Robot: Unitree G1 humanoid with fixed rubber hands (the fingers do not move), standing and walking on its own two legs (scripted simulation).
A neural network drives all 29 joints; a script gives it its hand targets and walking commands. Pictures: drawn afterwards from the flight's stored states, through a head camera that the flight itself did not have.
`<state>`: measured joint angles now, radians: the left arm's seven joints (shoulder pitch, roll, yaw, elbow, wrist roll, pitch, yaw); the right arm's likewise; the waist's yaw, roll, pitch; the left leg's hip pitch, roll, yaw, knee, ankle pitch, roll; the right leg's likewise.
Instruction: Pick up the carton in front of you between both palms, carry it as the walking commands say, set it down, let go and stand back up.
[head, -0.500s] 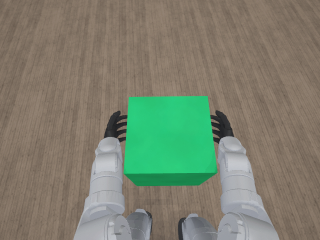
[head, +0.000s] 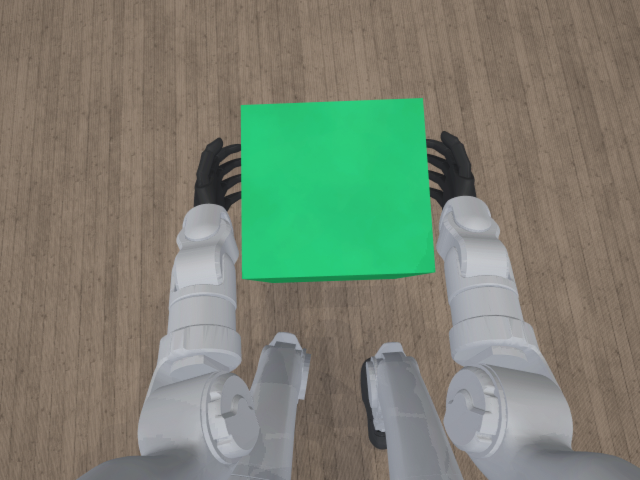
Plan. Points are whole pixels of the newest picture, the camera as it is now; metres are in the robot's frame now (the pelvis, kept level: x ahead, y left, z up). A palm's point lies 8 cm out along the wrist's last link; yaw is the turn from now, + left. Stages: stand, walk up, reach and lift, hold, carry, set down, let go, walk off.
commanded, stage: set down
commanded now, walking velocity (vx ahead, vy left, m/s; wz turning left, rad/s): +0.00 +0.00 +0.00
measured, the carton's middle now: (333, 209) +0.44 +0.03 -0.15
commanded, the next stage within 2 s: none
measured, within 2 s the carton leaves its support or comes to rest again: rests again in 1.42 s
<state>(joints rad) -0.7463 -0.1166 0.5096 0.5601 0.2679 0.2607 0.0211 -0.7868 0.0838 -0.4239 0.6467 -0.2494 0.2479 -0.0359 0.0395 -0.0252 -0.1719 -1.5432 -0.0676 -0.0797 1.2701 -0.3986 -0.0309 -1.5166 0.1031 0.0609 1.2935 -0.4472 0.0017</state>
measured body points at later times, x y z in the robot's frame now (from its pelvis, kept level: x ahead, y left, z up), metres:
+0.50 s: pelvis -0.03 +0.00 -0.13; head +0.28 +0.01 +0.20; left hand +0.46 +0.18 -0.24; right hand +0.50 -0.12 -0.24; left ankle +0.08 +0.13 -0.59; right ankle +0.06 -0.11 -0.59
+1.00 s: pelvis -0.03 +0.00 -0.22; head +0.34 -0.01 +0.03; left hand +0.48 +0.19 -0.39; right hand +0.54 -0.11 -0.40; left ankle +0.08 +0.13 -0.59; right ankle +0.06 -0.11 -0.59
